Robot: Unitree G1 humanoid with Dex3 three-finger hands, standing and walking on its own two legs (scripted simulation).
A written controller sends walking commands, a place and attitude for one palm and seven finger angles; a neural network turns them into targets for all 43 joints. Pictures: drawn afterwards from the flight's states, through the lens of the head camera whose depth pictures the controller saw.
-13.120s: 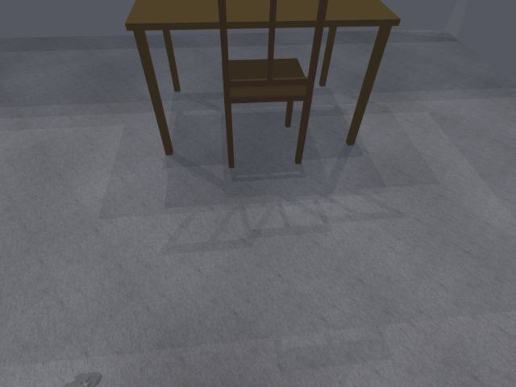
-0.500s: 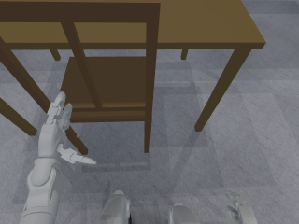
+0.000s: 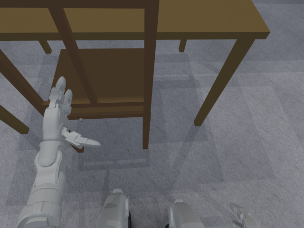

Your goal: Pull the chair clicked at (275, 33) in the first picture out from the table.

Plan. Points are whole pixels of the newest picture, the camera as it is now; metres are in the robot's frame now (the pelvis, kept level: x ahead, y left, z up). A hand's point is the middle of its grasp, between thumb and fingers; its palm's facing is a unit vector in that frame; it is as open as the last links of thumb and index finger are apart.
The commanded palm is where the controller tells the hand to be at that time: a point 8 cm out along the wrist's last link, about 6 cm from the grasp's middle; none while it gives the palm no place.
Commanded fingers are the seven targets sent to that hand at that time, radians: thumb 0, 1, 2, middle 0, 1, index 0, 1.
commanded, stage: aim the fingers beside a spindle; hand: left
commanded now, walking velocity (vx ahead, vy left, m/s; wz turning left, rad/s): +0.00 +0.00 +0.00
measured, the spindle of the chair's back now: (80, 67) +0.53 +0.22 +0.06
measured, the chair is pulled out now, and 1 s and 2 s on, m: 0.00 0.00 0.00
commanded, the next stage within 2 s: push the fingers through the gap in 0.64 s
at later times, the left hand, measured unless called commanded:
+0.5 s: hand (82, 119) +0.38 +0.19 +0.02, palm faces +0.08 -1.00 -0.03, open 16.9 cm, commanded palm +0.36 +0.24 +0.02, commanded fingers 0.00 -0.50 0.30 -0.06 -0.08 -0.06 -0.08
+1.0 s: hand (81, 112) +0.40 +0.20 +0.02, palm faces +0.08 -1.00 -0.03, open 17.0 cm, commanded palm +0.38 +0.24 +0.02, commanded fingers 0.00 -0.50 0.30 -0.06 -0.08 -0.06 -0.08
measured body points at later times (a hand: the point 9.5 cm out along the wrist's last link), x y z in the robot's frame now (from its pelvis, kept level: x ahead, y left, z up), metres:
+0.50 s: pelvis +0.00 +0.00 +0.00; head +0.11 +0.02 +0.43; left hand +0.37 +0.25 +0.03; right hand +0.12 -0.26 -0.12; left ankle +0.06 +0.12 -0.62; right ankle +0.00 -0.12 -0.62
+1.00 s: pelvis +0.00 +0.00 -0.01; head +0.12 +0.02 +0.43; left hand +0.39 +0.25 +0.03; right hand +0.11 -0.26 -0.12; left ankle +0.06 +0.12 -0.62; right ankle +0.00 -0.12 -0.62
